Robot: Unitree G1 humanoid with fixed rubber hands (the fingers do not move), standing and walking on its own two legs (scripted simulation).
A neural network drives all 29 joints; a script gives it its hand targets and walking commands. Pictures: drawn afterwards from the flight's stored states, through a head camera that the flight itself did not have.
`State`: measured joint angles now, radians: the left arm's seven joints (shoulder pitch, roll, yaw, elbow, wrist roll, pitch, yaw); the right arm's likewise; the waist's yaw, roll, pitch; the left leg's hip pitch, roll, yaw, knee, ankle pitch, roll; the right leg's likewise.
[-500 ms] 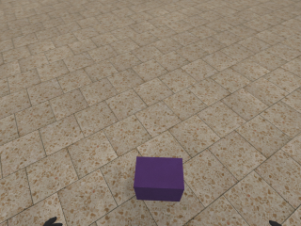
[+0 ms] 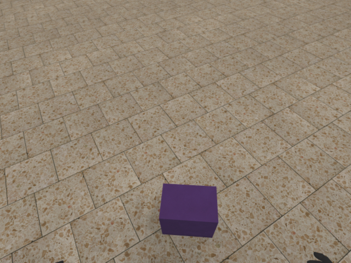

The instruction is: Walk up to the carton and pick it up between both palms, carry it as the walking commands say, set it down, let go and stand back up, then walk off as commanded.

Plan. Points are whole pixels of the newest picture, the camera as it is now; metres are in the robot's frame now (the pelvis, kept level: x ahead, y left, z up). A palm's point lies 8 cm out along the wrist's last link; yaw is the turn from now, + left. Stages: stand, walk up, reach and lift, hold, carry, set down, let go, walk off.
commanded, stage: walk up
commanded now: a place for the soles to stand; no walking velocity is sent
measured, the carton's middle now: (188, 211) +0.47 -0.02 -0.65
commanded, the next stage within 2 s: reach and lift in 1.62 s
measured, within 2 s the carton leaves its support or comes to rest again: neither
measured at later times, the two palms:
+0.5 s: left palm out of the picture +0.09 +0.30 -0.11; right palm out of the picture +0.11 -0.32 -0.10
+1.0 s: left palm out of the picture +0.09 +0.30 -0.11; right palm out of the picture +0.14 -0.32 -0.11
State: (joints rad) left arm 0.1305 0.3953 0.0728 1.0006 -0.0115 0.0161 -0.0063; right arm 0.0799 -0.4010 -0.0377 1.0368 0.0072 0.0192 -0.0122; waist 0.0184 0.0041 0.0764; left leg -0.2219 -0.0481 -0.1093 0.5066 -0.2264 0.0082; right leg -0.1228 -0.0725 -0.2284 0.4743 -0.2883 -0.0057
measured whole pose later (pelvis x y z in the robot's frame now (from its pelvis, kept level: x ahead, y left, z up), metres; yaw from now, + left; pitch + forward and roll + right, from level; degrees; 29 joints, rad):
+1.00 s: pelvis +0.03 -0.02 +0.00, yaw +1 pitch -3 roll +0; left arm 0.20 0.37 0.08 0.91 0.00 0.02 -0.01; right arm 0.14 -0.39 -0.02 0.96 0.00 0.01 -0.04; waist 0.03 0.00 0.07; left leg -0.20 -0.05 -0.12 0.54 -0.30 -0.01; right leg -0.09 -0.06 -0.21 0.52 -0.37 -0.01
